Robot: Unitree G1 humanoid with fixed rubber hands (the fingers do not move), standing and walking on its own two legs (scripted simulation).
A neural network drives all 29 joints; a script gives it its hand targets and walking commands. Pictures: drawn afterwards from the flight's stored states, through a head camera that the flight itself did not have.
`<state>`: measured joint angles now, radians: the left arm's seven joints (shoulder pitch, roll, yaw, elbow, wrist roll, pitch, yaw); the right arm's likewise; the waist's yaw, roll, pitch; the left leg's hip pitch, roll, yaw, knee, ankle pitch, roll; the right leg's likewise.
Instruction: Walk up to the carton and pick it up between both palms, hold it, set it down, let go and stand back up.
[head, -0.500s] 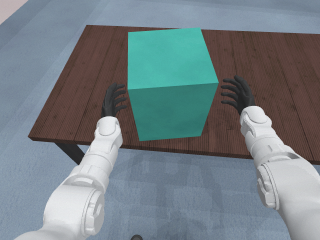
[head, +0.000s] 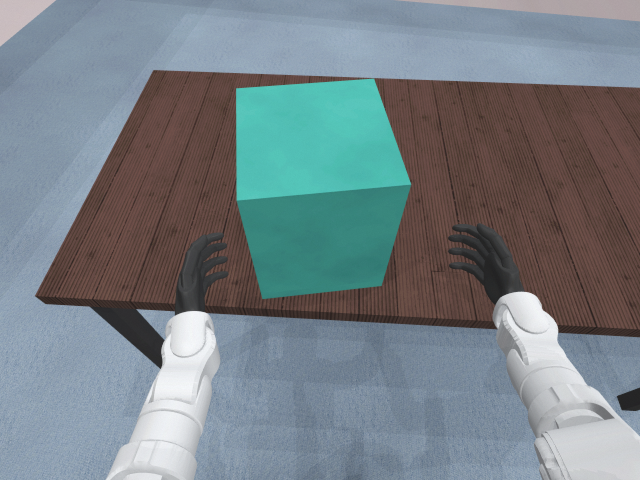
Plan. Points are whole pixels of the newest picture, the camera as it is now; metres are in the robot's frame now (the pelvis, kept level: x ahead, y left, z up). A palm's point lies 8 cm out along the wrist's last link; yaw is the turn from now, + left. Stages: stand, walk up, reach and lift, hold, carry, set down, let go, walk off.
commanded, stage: set down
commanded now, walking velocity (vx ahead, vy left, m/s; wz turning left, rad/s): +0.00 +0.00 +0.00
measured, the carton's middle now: (314, 195) +0.52 +0.05 +0.01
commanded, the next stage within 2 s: none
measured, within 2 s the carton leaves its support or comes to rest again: neither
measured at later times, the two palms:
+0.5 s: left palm (198, 355) +0.26 +0.17 +0.01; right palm (532, 360) +0.29 -0.23 +0.00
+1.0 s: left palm (196, 403) +0.21 +0.15 +0.01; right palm (561, 438) +0.21 -0.24 +0.00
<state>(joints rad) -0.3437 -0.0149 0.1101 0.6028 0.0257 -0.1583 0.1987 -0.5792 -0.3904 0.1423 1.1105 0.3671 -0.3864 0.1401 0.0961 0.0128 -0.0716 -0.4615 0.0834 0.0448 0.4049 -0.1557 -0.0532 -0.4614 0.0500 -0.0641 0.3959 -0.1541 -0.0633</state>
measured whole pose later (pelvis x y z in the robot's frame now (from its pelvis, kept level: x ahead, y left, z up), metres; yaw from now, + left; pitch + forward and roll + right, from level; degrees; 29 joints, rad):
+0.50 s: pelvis +0.00 +0.01 +0.00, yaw +0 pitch +3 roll +0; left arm 0.00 -0.05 -0.02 0.33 0.05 -0.08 0.25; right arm -0.19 -0.38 0.09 0.85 0.37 -0.38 0.20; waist 0.06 -0.04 -0.01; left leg -0.27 0.07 0.06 0.40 -0.18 -0.04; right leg -0.28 0.04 -0.05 0.42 -0.19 -0.06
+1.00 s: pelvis +0.00 +0.01 +0.00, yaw -1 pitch -3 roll +1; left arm 0.28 -0.07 -0.09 0.10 0.08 -0.01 0.28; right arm 0.14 -0.38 0.08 0.56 0.36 -0.33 0.22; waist 0.03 -0.05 0.02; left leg -0.12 0.06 0.08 0.37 -0.19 -0.04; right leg -0.16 0.03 -0.03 0.43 -0.22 -0.06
